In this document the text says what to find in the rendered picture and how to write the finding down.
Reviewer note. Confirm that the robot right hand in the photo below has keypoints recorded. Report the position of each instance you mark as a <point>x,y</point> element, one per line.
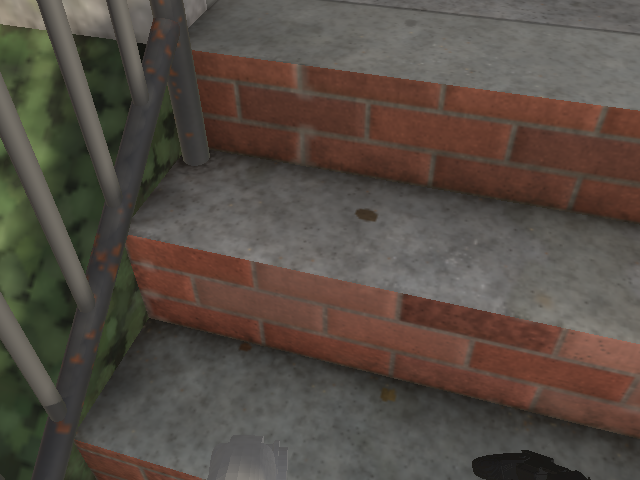
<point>527,465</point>

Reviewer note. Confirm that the left robot thigh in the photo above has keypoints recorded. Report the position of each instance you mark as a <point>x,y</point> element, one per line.
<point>246,457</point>

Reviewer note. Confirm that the left robot shin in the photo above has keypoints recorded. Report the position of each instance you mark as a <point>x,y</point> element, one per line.
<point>214,451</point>

